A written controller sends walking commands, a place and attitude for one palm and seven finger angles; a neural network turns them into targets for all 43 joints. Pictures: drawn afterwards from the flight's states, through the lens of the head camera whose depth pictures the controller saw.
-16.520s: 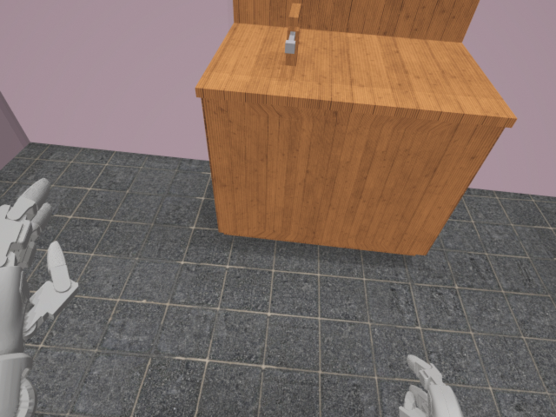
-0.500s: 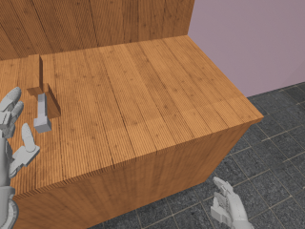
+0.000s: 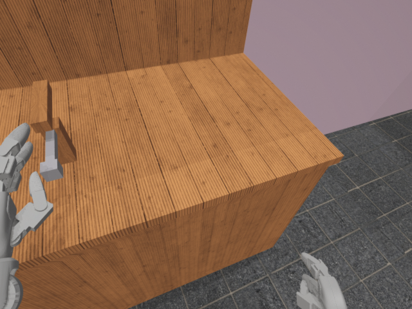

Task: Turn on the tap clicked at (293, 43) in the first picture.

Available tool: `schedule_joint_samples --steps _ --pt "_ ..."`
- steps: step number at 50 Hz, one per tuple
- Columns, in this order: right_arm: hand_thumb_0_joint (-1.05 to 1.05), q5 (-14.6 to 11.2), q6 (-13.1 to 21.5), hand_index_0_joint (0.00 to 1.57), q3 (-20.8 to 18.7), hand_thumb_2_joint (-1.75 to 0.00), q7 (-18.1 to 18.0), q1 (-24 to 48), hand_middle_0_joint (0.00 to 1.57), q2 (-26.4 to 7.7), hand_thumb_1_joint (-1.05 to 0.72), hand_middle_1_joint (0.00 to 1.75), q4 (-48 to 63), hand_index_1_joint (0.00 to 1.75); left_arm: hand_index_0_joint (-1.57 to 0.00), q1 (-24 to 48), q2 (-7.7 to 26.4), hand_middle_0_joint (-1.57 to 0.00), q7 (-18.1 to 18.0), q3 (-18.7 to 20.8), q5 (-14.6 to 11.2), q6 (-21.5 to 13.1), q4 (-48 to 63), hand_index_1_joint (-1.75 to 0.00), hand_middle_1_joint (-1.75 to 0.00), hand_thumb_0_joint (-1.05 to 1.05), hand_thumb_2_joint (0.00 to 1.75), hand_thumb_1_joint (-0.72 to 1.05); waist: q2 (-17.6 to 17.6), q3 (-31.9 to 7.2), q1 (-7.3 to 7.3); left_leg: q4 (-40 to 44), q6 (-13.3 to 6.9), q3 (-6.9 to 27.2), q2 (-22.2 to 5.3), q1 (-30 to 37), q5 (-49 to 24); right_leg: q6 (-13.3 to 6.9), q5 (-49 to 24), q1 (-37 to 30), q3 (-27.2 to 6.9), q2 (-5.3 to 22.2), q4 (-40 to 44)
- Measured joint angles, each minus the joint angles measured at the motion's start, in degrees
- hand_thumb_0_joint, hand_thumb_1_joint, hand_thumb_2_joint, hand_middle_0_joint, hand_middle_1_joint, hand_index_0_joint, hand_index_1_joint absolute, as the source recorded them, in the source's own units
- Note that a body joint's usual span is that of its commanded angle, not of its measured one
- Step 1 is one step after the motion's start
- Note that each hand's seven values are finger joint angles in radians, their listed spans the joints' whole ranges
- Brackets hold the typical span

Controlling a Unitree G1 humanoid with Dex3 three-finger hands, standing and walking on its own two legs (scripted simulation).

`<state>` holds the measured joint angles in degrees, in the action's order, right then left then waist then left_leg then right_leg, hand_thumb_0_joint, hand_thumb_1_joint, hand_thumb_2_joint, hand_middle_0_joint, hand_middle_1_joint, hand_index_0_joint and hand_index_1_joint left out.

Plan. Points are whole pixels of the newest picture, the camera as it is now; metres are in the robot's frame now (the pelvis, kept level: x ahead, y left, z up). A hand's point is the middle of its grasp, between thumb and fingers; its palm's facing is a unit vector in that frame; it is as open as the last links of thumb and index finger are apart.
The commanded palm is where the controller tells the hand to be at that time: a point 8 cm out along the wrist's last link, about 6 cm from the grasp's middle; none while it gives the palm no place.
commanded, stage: shuffle to correct the standing spot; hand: left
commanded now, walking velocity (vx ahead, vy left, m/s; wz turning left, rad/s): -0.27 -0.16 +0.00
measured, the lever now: (51, 170) +0.32 +0.31 +0.10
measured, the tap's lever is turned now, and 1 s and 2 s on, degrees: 0 0 0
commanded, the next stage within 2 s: come to a stop and stand still in 0.12 s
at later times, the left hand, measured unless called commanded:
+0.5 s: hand (55, 235) +0.18 +0.22 +0.16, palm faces +0.41 -0.84 -0.34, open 7.4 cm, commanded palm +0.13 +0.26 +0.17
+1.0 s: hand (10, 216) +0.20 +0.28 +0.16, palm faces +0.43 -0.83 -0.36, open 7.4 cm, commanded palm +0.14 +0.30 +0.17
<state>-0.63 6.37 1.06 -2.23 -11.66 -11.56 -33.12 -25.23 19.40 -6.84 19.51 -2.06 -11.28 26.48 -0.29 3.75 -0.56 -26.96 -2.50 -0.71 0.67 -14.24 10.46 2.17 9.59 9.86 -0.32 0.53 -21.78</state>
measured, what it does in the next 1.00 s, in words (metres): stands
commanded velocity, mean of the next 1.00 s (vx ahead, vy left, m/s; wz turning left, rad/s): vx -0.05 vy -0.02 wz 0.03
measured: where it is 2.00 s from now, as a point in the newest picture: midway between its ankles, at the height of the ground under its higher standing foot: outside the picture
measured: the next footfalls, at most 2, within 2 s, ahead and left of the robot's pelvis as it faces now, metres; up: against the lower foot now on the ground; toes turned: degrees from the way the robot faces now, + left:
none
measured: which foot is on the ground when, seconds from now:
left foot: down 0.00-1.00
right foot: down 0.00-1.00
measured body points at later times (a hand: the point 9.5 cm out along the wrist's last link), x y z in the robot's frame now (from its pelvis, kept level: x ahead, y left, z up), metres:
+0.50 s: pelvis -0.03 -0.03 -0.01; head -0.02 -0.02 +0.44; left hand +0.15 +0.26 +0.18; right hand +0.16 -0.26 -0.08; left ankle +0.05 +0.09 -0.74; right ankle +0.03 -0.15 -0.74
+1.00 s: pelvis -0.01 +0.02 -0.01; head -0.01 +0.05 +0.44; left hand +0.17 +0.33 +0.18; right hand +0.16 -0.18 -0.07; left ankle +0.05 +0.09 -0.74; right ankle +0.03 -0.14 -0.74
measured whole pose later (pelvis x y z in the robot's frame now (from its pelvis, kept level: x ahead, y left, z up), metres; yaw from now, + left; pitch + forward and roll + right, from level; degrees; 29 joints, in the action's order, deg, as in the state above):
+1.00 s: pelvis -0.01 +0.02 -0.01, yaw +2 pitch -3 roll -2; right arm -0.6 10.8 2.1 -0.6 -14.4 -8.8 -34.2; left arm -20.6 22.5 -4.8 21.5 -0.7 -16.0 23.3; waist -2.6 3.4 -2.2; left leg -29.5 -4.3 -0.3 2.7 -16.7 10.3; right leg 1.1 12.2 12.6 -1.3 1.5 -26.4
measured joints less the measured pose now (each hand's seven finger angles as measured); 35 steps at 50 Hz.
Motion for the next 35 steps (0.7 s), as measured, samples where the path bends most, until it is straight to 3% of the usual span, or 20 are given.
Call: schedule_joint_samples --steps 17,22,31,33,35 --pt "0.01 0.53 0.04 0.20 0.66 -0.90 0.07 2.25 0.20 1.01 -0.90 0.30 1.80 0.30 -0.21 -2.54 0.59 -0.21 0.43 0.16 -1.39 -0.30 4.78 -0.30 -0.30 0.01 0.89 0.89 1.18 1.04 -1.02 -2.14 2.54 2.06 -2.76 -5.68 -1.63 -2.60 -1.77 5.10 1.87 -2.88 -1.45" --pt "0.01 0.08 -0.17 0.20 0.07 -0.90 -0.88 1.32 0.20 -0.77 -0.90 0.30 0.05 0.30 -0.21 -3.05 -0.27 -0.21 -0.69 -0.65 -1.68 1.60 4.20 -0.30 -0.30 0.01 0.89 0.89 2.25 -0.13 -0.58 -5.61 2.24 2.59 -2.45 -6.42 2.92 -2.73 -0.64 5.20 2.27 -2.72 -3.43" --pt "0.01 -0.36 -0.29 0.20 -0.61 -0.90 -1.27 -0.96 0.20 -1.36 -0.90 0.30 -1.38 0.30 -0.21 -1.27 -0.24 -0.21 -1.46 -0.15 -0.90 2.57 0.98 -0.30 -0.30 0.01 0.89 0.89 1.63 -0.93 0.60 -4.48 1.37 2.16 -1.49 -4.00 0.08 -1.63 1.52 3.43 2.13 -1.60 -4.51" --pt "0.01 0.28 1.61 0.20 -0.69 -0.90 -1.48 -2.83 0.20 -0.61 -0.90 0.30 -1.14 0.30 -0.21 6.15 5.43 -0.21 1.08 2.22 2.23 0.56 -2.40 -0.30 -0.30 0.02 0.89 0.89 0.19 -0.35 -1.58 -4.63 1.21 2.25 -1.09 -4.80 -0.40 -1.30 -0.96 4.03 2.29 -1.19 -4.26" --pt "0.01 0.08 2.43 0.20 -0.14 -0.90 -0.49 -2.71 0.20 -0.11 -0.90 0.30 -2.27 0.30 -0.21 12.58 8.49 -0.22 1.82 4.67 1.11 -2.72 -8.39 -0.30 -0.30 0.01 0.89 0.88 -0.64 0.04 -2.64 -4.61 1.21 2.08 -1.12 -4.98 -0.70 -1.30 -0.48 4.35 2.13 -1.19 -4.46"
